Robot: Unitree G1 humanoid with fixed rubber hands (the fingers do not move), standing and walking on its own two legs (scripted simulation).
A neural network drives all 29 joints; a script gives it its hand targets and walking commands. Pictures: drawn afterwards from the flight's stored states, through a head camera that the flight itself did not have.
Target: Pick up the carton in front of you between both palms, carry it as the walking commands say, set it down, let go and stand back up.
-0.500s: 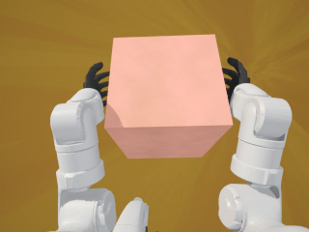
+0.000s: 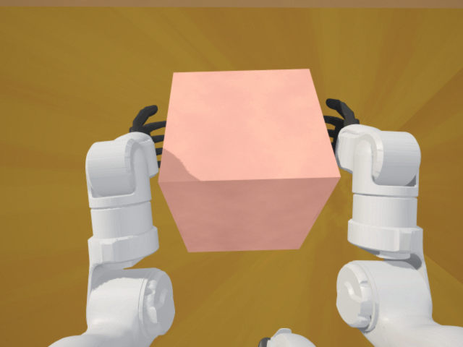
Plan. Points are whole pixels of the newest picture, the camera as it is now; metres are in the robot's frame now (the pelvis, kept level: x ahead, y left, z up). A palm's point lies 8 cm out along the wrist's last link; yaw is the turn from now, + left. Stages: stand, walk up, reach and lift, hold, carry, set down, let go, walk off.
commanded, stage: carry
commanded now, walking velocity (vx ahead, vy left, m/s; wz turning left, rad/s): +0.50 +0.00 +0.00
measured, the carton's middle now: (242, 169) +0.40 -0.02 +0.10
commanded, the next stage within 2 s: none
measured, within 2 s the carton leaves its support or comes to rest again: neither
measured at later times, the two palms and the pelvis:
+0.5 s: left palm (145, 26) +0.70 +0.16 +0.22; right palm (289, 27) +0.68 -0.14 +0.22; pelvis +0.32 +0.03 +0.06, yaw +0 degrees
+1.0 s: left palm out of the picture +0.98 +0.19 +0.27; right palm out of the picture +1.02 -0.11 +0.28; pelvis +0.63 -0.01 +0.13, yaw +1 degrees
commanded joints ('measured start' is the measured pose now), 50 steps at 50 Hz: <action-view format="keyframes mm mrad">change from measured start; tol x32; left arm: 1 -605 -946 -592 73 -371 -27 -194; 50 -875 -1116 -701 -170 -627 -44 -253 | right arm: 1 -720 1084 623 -11 436 17 290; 50 -651 984 538 -75 261 -10 190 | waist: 1 165 -144 -676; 17 59 -184 -447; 20 -53 280 -698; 36 69 117 -451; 39 161 -351 -673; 50 129 -133 -448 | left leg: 1 -306 29 14 545 643 18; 2 -571 -130 -49 758 33 -1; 11 -718 -1 -72 688 121 49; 18 25 -153 181 104 280 85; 21 488 286 -821 -175 268 323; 37 -19 120 41 182 1006 97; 40 -660 -111 -120 901 38 14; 50 -647 -2 -45 520 151 43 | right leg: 1 937 -190 417 -240 -227 -149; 3 985 -337 819 -369 111 -278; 18 515 -184 41 -99 610 -47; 21 -99 71 136 607 -202 71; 24 -221 -31 194 722 -132 26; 32 -133 -54 86 248 -83 36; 37 595 114 -135 -117 54 -27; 39 1024 -318 734 -335 -175 -229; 42 887 -314 649 -276 341 -247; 50 752 -242 287 -344 344 -153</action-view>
